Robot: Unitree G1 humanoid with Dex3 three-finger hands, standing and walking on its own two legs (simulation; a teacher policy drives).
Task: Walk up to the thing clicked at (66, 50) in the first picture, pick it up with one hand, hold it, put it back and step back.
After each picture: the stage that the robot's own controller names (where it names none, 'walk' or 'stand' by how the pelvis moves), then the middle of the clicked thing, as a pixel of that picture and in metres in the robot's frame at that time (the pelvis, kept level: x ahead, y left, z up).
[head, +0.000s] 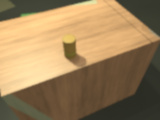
stand; (69, 47) +0.63 +0.08 -0.07
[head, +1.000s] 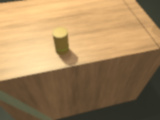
walk; (61, 41) +0.58 +0.14 -0.04
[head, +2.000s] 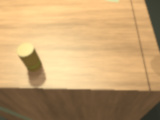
walk; (30, 57) +0.46 +0.26 -0.04
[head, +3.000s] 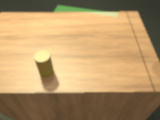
stand; (44, 64) +0.49 +0.18 -0.06
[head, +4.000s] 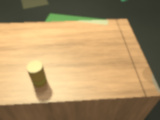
stand; (37, 74) +0.46 +0.21 -0.07
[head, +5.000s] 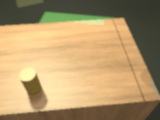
stand; (31, 81) +0.42 +0.22 -0.08
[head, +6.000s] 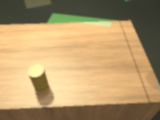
stand; (38, 78) +0.44 +0.20 -0.08
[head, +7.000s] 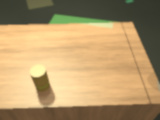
stand; (40, 78) +0.45 +0.20 -0.08
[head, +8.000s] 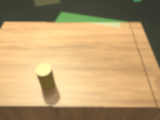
rise first; (45, 77) +0.45 +0.18 -0.08
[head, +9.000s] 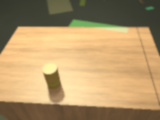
rise first; (52, 76) +0.47 +0.18 -0.07
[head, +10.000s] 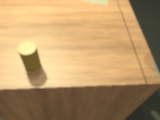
go down; (30, 57) +0.49 +0.18 -0.03
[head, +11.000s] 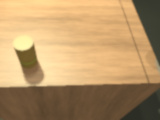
go down; (26, 52) +0.48 +0.18 -0.01
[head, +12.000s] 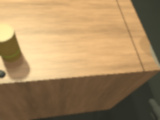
close in; (6, 44) +0.48 +0.18 +0.02
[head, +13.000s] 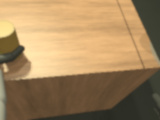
close; (7, 41) +0.49 +0.18 +0.04
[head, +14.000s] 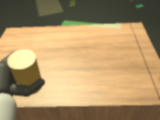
lift; (27, 73) +0.31 +0.16 +0.17
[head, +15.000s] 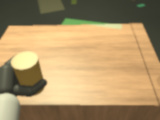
hold; (29, 74) +0.32 +0.17 +0.14
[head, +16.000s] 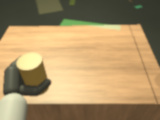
hold; (34, 74) +0.32 +0.16 +0.13
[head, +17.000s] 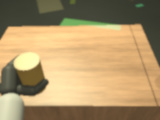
hold; (31, 74) +0.32 +0.16 +0.13
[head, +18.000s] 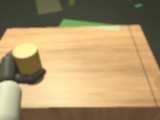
crouch; (30, 64) +0.36 +0.17 +0.14
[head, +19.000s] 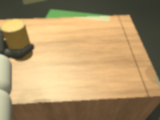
lower; (18, 41) +0.45 +0.19 +0.15
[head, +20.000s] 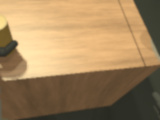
lower; out of the picture +0.49 +0.19 +0.05
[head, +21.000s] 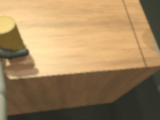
lower; (9, 38) +0.48 +0.16 +0.03
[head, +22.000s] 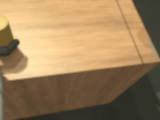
lower; (1, 36) +0.50 +0.18 +0.04
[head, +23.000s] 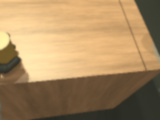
lower; (3, 52) +0.45 +0.19 +0.03
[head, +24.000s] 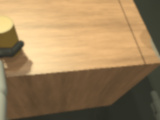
loosen; (6, 37) +0.49 +0.17 +0.05
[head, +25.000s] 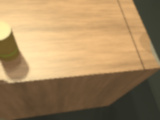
rise; (3, 42) +0.48 +0.18 +0.03
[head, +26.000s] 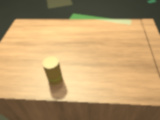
sink last; (53, 71) +0.46 +0.16 -0.02
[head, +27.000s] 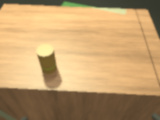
stand; (47, 59) +0.48 +0.16 -0.01
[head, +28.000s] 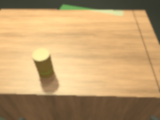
stand; (43, 63) +0.47 +0.18 -0.01
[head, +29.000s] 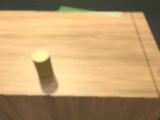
stand; (43, 64) +0.47 +0.17 -0.01
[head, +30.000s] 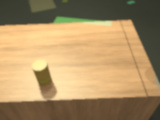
stand; (42, 73) +0.48 +0.20 -0.07
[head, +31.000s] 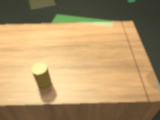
stand; (42, 76) +0.46 +0.19 -0.08
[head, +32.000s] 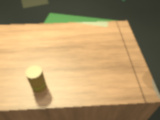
stand; (36, 79) +0.44 +0.20 -0.08
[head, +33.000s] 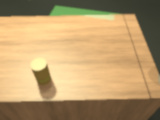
walk; (41, 71) +0.46 +0.19 -0.07
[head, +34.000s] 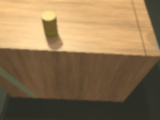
walk; (50, 24) +0.64 +0.21 -0.06
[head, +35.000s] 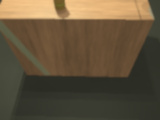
walk; out of the picture +0.89 +0.18 -0.05
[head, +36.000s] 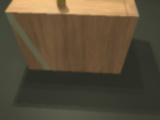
stand; out of the picture +1.08 +0.16 -0.06
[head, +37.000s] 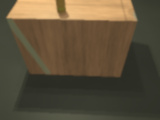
stand; (60, 3) +1.08 +0.16 -0.08
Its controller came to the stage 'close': yes
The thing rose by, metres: 0.21
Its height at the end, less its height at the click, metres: +0.00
